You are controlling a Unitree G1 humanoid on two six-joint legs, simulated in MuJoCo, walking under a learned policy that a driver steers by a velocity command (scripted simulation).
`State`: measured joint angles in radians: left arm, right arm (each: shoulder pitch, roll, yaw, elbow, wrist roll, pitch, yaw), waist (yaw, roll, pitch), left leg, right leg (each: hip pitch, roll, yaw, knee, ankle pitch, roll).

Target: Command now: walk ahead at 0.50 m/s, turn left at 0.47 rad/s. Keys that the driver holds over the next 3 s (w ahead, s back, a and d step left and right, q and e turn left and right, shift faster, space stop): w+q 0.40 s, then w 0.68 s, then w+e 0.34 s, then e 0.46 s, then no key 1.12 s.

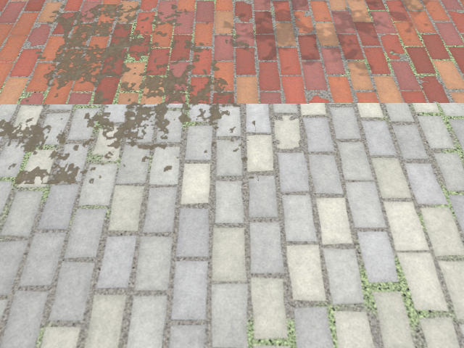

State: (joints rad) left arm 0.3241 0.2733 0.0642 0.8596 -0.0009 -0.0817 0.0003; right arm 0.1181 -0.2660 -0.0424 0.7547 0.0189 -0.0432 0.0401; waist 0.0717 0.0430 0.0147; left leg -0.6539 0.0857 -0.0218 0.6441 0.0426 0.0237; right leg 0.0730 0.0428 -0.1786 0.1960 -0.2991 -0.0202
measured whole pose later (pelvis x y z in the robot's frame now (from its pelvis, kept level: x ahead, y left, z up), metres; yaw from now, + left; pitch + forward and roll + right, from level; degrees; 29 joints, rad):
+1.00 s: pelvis +0.56 +0.09 +0.01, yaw +20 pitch +2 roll -1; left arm 0.39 0.28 0.05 0.88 -0.02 -0.07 -0.01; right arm 0.07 -0.26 -0.04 0.66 0.02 -0.07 0.03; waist 0.11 0.04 0.02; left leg -0.61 0.07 -0.03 0.57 0.01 0.00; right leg 0.00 0.04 -0.01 0.24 -0.28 -0.03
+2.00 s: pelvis +0.96 +0.22 +0.00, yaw -7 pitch +3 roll +0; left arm 0.16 0.30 0.07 0.66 0.00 0.04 0.02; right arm 0.13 -0.30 -0.05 0.75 0.00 0.00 -0.04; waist 0.02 0.02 0.03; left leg -0.53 0.03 -0.10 0.80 -0.29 -0.09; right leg -0.39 0.13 0.14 0.50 -0.15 -0.06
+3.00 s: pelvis +0.99 +0.22 +0.00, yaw -10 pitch -2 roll +0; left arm 0.22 0.22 0.03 0.95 0.00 0.00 0.03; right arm 0.21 -0.24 -0.04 1.02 0.00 0.01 -0.04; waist -0.02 0.00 0.04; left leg -0.21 0.04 -0.04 0.49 -0.24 -0.05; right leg -0.17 0.02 0.05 0.50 -0.30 0.00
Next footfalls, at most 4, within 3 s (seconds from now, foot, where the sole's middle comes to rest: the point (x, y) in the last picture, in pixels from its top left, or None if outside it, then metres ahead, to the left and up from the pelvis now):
0.10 left None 0.23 0.12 -0.77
0.58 right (268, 329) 0.54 -0.03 -0.77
1.10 left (165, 262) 0.73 0.30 -0.77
1.60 right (225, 184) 1.05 0.13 -0.77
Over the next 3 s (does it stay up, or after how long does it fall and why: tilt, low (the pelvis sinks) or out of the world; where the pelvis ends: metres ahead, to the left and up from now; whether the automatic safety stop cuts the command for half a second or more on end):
stays up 0.99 0.22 0.00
